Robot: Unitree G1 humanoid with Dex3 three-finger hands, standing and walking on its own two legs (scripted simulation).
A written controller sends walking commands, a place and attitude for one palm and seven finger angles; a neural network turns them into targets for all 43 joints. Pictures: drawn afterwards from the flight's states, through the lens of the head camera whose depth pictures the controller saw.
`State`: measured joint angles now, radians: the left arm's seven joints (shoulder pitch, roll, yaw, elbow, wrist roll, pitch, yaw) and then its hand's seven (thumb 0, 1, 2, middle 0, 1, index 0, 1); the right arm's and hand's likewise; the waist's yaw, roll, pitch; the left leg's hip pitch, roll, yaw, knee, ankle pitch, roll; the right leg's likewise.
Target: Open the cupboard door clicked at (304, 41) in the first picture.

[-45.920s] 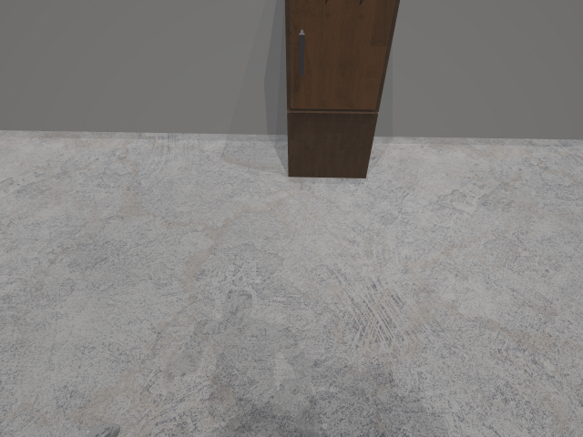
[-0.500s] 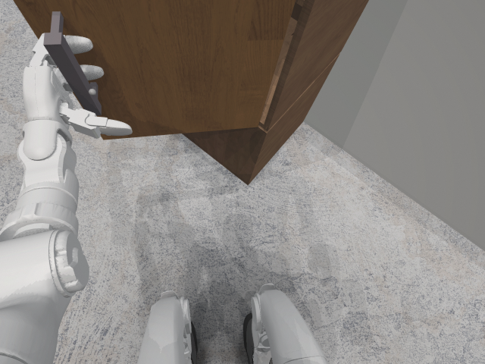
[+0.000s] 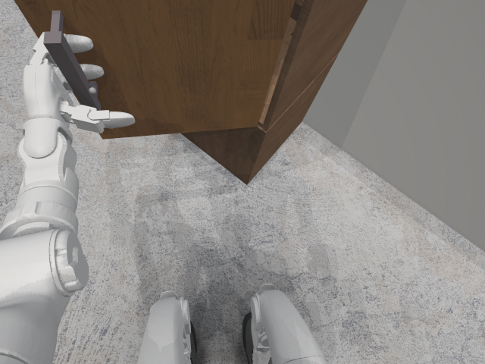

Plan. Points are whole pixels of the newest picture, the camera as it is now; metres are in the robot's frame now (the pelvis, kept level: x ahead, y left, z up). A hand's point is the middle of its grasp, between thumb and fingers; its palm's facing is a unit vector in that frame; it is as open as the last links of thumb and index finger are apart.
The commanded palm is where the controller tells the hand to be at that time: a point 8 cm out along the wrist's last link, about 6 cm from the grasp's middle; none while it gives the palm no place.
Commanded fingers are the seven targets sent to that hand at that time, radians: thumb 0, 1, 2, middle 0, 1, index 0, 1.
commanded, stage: close the thumb around the handle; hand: left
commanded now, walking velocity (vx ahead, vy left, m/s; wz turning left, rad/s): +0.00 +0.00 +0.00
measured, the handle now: (77, 68) +0.57 +0.22 +0.05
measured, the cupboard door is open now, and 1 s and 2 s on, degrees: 48 56 91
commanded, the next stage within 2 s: pull the door open along its arc in 0.52 s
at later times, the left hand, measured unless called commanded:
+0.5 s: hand (95, 90) +0.53 +0.19 +0.05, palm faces +0.10 -0.99 -0.03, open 5.4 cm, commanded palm +0.50 +0.22 +0.04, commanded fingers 0.00 0.90 0.90 -0.40 -1.35 -0.40 -1.35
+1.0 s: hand (101, 118) +0.48 +0.17 +0.05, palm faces +0.07 -1.00 -0.03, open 5.7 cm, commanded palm +0.41 +0.22 +0.04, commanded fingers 0.00 0.90 0.90 -0.40 -1.35 -0.40 -1.35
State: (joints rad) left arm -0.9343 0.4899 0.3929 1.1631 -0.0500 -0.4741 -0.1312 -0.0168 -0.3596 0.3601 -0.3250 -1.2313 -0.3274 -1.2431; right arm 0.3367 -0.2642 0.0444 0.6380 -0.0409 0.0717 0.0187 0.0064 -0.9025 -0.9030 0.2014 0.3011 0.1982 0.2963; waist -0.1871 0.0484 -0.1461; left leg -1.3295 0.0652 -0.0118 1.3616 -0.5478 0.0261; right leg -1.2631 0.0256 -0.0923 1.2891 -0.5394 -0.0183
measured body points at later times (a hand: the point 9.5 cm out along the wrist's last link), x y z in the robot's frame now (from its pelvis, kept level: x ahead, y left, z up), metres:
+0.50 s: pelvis +0.01 +0.00 +0.01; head +0.17 +0.02 +0.42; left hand +0.52 +0.24 +0.05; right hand +0.03 -0.26 -0.11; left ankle +0.03 +0.10 -0.60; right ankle +0.03 -0.12 -0.60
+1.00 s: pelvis +0.03 +0.00 +0.02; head +0.17 +0.01 +0.45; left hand +0.47 +0.23 +0.05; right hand +0.07 -0.26 -0.10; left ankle +0.03 +0.10 -0.60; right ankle +0.03 -0.12 -0.60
